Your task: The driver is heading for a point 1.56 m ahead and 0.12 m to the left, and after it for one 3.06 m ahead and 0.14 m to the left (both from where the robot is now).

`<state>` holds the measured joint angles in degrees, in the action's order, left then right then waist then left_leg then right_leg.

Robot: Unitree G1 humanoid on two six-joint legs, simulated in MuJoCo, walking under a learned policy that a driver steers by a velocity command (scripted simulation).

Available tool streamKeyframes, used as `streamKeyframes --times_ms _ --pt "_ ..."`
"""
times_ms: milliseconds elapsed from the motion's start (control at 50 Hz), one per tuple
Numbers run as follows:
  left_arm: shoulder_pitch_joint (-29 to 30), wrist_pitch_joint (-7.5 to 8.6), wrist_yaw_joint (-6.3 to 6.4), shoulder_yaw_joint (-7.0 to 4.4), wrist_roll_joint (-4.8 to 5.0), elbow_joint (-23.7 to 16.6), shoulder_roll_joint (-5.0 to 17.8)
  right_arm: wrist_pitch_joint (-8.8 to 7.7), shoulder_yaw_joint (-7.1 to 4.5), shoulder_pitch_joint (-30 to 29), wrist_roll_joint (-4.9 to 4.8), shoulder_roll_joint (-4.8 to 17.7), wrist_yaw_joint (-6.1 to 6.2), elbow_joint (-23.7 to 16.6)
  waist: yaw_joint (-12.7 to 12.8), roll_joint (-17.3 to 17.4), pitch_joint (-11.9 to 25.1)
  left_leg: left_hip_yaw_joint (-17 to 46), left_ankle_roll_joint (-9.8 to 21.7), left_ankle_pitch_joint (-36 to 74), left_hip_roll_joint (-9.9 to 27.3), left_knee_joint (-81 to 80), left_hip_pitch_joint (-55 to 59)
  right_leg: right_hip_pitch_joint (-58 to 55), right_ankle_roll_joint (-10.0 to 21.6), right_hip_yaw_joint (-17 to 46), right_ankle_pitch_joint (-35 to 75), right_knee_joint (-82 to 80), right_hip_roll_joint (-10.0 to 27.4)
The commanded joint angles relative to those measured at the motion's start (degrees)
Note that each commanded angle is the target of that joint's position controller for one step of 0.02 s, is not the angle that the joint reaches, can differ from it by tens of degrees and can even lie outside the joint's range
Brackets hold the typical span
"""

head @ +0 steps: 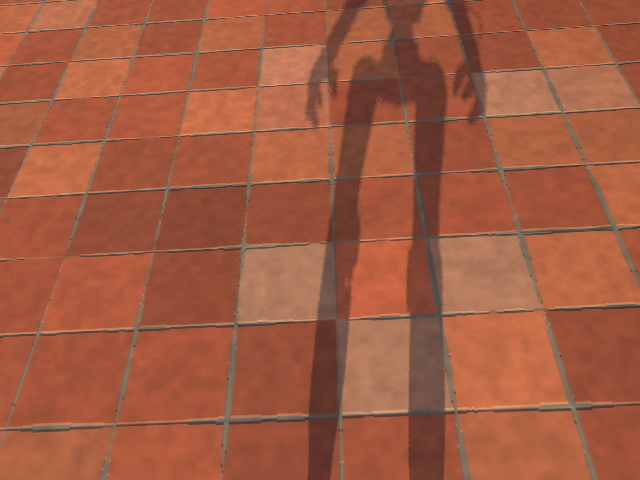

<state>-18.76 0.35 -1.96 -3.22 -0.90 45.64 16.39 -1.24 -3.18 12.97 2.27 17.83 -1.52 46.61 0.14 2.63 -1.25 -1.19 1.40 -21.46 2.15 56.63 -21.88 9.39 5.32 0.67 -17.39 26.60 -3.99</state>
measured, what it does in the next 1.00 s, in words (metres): walks ahead: left foot, then right foot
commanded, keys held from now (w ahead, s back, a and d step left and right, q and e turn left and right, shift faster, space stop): w+e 0.22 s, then w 0.04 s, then w+q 0.42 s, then q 0.32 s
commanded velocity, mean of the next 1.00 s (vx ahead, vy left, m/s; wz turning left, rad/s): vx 0.40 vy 0.00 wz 0.05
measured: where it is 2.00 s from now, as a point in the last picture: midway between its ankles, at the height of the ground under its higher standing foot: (377, 474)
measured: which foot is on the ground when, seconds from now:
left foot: up 0.00-0.34, down 0.36-0.84, up 0.86-1.00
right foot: down 0.00-0.38, up 0.40-0.82, down 0.84-1.00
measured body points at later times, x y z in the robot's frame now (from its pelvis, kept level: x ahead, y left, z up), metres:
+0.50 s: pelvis +0.28 +0.00 -0.01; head +0.30 +0.00 +0.44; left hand +0.37 +0.27 -0.14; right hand +0.33 -0.28 -0.13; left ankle +0.34 +0.07 -0.74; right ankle +0.14 -0.08 -0.65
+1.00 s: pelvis +0.50 -0.06 +0.00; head +0.55 -0.08 +0.44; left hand +0.64 +0.20 -0.10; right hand +0.59 -0.35 -0.14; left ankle +0.43 +0.05 -0.65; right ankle +0.58 -0.15 -0.74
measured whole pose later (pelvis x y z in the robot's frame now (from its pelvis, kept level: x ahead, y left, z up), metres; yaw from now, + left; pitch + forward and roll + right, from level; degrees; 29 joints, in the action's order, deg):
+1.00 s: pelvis +0.50 -0.06 +0.00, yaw +8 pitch +0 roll +1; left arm -6.8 2.7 1.3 -0.2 -1.4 41.9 13.2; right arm 1.4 -4.9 16.6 1.0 18.1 -0.2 47.0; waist -2.5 2.2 -5.0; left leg 1.9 -0.2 -26.4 -3.4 66.3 -25.7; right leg 19.5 2.1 -4.0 -8.4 27.4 1.2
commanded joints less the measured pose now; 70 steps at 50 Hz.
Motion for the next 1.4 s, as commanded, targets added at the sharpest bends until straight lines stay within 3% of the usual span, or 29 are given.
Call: streamKeyframes --times_ms 20,140,240,300,340,360,380,400,420,440,480,560,700,760,800,820,840,860,880,900,940,1100,1260,1280,1300,1320,1340,1380,1400 --pt "-2.1 1.79 1.12 -1.87 0.54 -2.2 8.8 -1.61 -0.77 -4.3 0.95 5.7 -0.74 -4.3 1.0 -7.2 -3.4 2.1 -1.2 7.6 1.8 1.3 -17.7 -10.2 7.8 20.8 6.2 -17.7 13.6" --pt "-8.9 2.61 1.58 -1.91 0.84 1.1 8.3 -0.47 0.42 -13.4 0.29 3.3 -0.78 -7.8 3.2 -6.8 -3.8 -0.1 -4.2 13.9 0.3 -7.0 -21.6 -10.3 8.2 17.4 20.7 -16.1 11.3" --pt "-11.1 2.78 2.37 -1.98 0.47 2.8 8.8 -1.15 1.51 -20.6 -0.50 2.4 -1.14 -11.2 5.0 -7.8 -4.3 -0.9 -2.9 19.1 -1.9 -19.5 -15.9 -9.9 6.9 18.1 30.9 -13.6 11.6" --pt "-8.1 3.48 2.74 -1.57 0.40 3.3 8.9 -1.64 1.12 -14.0 -0.59 3.7 -0.49 -9.3 1.6 -8.3 -2.3 -2.0 0.9 18.7 -3.7 -24.9 -2.2 -9.2 3.8 15.9 42.5 -11.5 12.4" --pt "-7.0 3.60 2.58 -1.78 -0.27 4.0 10.1 -1.95 -0.24 0.4 -0.98 6.2 1.00 -4.7 -4.7 -7.6 5.0 -3.4 3.7 14.3 -6.6 -27.7 12.5 -11.1 1.7 11.8 57.2 5.2 10.1" --pt "-7.2 3.72 2.42 -1.38 -0.41 3.8 8.7 -2.40 -0.96 8.8 -0.36 8.2 1.90 -2.9 -8.2 -5.6 9.9 2.6 5.8 10.2 -0.6 -28.2 24.3 -4.3 1.0 10.1 47.1 18.9 8.0" --pt "-11.4 3.86 2.04 -0.21 0.74 2.2 3.1 -2.58 -2.16 14.7 0.96 13.5 2.39 -2.6 -6.8 6.3 17.3 28.4 12.0 -2.3 14.5 -31.2 36.7 9.6 -1.3 5.8 17.8 40.0 0.2" --pt "-13.7 3.98 1.67 -0.43 0.17 2.5 4.7 -1.83 -2.39 12.4 -0.65 13.1 1.52 -0.8 -3.7 12.9 17.2 51.0 16.4 -2.7 19.3 -42.2 36.7 20.2 -1.5 6.5 -10.2 49.0 -5.2" --pt "-9.3 3.89 1.74 -0.46 -1.29 2.2 6.4 -1.70 -1.78 4.9 -1.79 9.2 0.90 -2.2 -1.1 5.4 7.1 45.0 16.3 -6.8 17.3 -43.0 28.5 24.7 -0.7 6.7 -5.4 50.3 0.1" --pt "-3.5 4.12 1.41 -0.22 -1.68 1.5 6.8 -1.94 -1.09 1.7 -2.02 5.5 0.52 -2.8 -1.5 -0.5 2.5 35.7 15.6 -2.0 14.7 -42.8 21.7 24.5 -0.6 5.5 -1.3 47.8 2.8" --pt "0.0 3.84 0.95 0.15 -2.26 -0.2 5.7 -2.50 -0.23 2.0 -1.56 3.4 0.57 -1.2 0.6 -0.7 -0.6 26.5 13.4 10.7 9.2 -44.0 14.3 22.1 -1.5 4.4 0.1 40.9 5.8" --pt "2.3 2.56 0.40 1.37 -2.44 -1.6 3.3 -3.42 -0.76 6.0 -2.05 5.0 0.70 1.4 1.6 0.8 0.0 20.2 14.5 21.7 6.4 -45.6 10.4 20.8 -4.9 1.5 0.2 32.0 7.0" --pt "19.6 2.71 0.20 2.77 -1.08 -7.6 2.2 -2.63 -1.78 12.3 -1.97 6.2 1.04 3.0 -3.5 0.8 -1.9 17.8 11.0 28.1 3.4 -44.0 11.1 20.3 -8.0 -0.9 15.0 11.6 5.4" --pt "19.3 3.44 1.15 2.69 -0.68 -8.1 2.6 -1.65 -2.06 13.4 -1.61 6.4 1.58 3.1 -3.4 1.6 0.4 17.9 7.7 43.6 2.6 -35.6 13.8 15.0 -7.1 -0.7 13.6 7.4 2.3" --pt "13.4 4.15 1.88 1.99 -0.67 -6.4 4.4 -1.26 -2.41 11.3 -1.76 6.9 2.13 2.2 -0.6 2.3 2.4 19.8 5.2 44.8 1.1 -29.0 14.3 7.2 -5.7 0.5 13.9 1.1 1.1" --pt "8.5 4.95 2.51 1.47 -1.09 -5.3 6.0 -1.50 -2.50 9.8 -2.48 6.8 2.02 1.6 2.3 0.6 4.6 18.3 3.5 42.7 -1.8 -21.6 12.1 -0.9 -4.3 1.6 19.4 -3.9 3.3" --pt "1.2 5.51 3.41 0.47 -2.09 -4.7 10.2 -2.06 -1.85 9.5 -3.40 4.1 1.89 -0.8 4.6 -4.7 11.8 15.5 1.8 26.3 -4.2 -8.5 4.8 -14.2 -1.3 10.8 29.7 -2.0 15.6" --pt "-0.5 4.37 3.36 -0.50 -2.11 -5.5 14.0 -1.58 -0.87 18.8 -4.92 -1.1 2.79 -1.4 1.3 -16.1 21.1 7.6 0.9 -17.1 -11.2 7.1 -6.0 -26.6 6.5 26.3 52.7 2.3 33.7" --pt "0.2 3.00 3.16 -0.78 -0.13 -5.3 11.1 -0.31 -1.93 19.6 -2.73 4.6 3.49 -0.1 1.3 -12.2 21.8 5.7 1.0 -16.4 -7.8 13.3 -8.7 -21.6 9.6 30.4 49.9 1.2 32.8" --pt "3.4 2.76 3.18 0.55 0.04 -6.2 5.9 0.56 -2.44 15.4 -1.69 5.4 3.23 0.3 0.5 -7.3 14.2 6.3 0.5 -11.8 -5.8 14.8 -9.7 -14.8 8.2 23.2 44.4 -1.0 28.5" --pt "8.0 2.56 3.51 1.65 -0.45 -6.5 2.5 1.82 -2.49 10.2 -1.11 3.7 1.86 -1.0 -0.6 -8.9 6.7 5.1 -1.3 -6.3 -3.2 12.7 -9.6 -5.9 5.2 12.2 42.1 -5.1 22.3" --pt "7.5 2.24 3.66 0.22 -0.72 -4.9 4.9 5.13 -1.71 3.3 -0.88 1.4 -0.41 -5.4 -1.8 -10.8 5.1 1.8 -2.9 2.1 -1.7 2.6 -6.6 1.3 6.7 0.0 33.4 -9.4 21.0" --pt "5.4 -0.28 2.84 -1.92 -0.51 -4.3 9.6 4.77 -1.06 -3.0 -1.34 2.2 -1.09 -9.9 -0.1 -11.3 4.0 -3.4 0.4 1.6 -2.8 -21.4 6.2 3.5 3.0 -4.3 15.0 -3.3 22.4" --pt "4.5 -0.77 2.82 -2.06 -0.44 -3.8 9.4 4.10 -1.17 -1.4 -1.14 2.5 -0.83 -9.3 -0.8 -8.8 4.2 -2.9 1.2 5.1 -3.7 -27.7 10.6 5.4 0.6 -6.0 11.9 0.8 21.2" --pt "1.2 -1.30 2.58 -1.87 -0.88 -3.1 7.8 3.15 -1.75 1.0 -0.59 5.0 -0.12 -8.7 -1.2 0.0 4.7 5.4 2.4 8.6 0.6 -36.1 15.6 9.6 -3.0 -9.5 4.8 10.4 18.0" --pt "0.4 -1.92 2.21 -0.42 -0.85 -6.8 2.3 2.59 -3.41 0.3 -0.60 13.6 0.60 -10.8 0.6 17.7 3.6 30.4 8.8 25.9 18.6 -39.7 19.8 24.8 -8.1 -13.0 -19.8 25.7 7.9" --pt "6.8 -2.97 3.15 -0.82 -1.02 -7.9 5.6 2.92 -4.48 5.6 -1.10 14.3 1.00 -9.8 -5.3 9.3 4.5 30.1 15.6 32.5 20.0 -38.8 16.8 26.8 -8.2 -3.4 -20.3 33.5 5.8" --pt "6.4 -3.15 3.10 -0.95 0.39 -7.0 5.1 3.46 -2.71 0.0 -1.45 8.8 1.65 -9.4 -0.8 5.2 1.0 20.1 13.3 29.3 12.6 -38.8 12.9 25.5 -7.6 0.4 -10.3 34.9 7.2" --pt "5.2 -2.82 3.07 -1.20 0.08 -6.1 5.7 3.55 -2.10 -3.8 -1.63 6.9 1.84 -10.1 0.8 5.7 1.4 16.9 11.2 28.3 9.3 -38.7 12.9 24.3 -7.4 0.3 -6.8 33.6 7.2"
Keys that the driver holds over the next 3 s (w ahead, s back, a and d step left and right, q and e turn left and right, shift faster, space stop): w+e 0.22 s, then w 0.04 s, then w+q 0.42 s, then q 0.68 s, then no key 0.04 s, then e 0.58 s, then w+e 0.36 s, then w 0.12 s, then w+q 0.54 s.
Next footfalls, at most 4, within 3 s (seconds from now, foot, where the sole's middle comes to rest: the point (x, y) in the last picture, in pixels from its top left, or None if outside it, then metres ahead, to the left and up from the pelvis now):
0.36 left None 0.38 0.06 -0.78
0.84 right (432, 423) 0.62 -0.15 -0.78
1.30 left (332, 457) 0.55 0.06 -0.78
1.72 right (421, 440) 0.58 -0.12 -0.78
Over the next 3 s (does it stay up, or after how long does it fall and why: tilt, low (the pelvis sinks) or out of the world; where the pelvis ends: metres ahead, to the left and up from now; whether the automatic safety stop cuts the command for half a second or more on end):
stays up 0.87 -0.10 -0.01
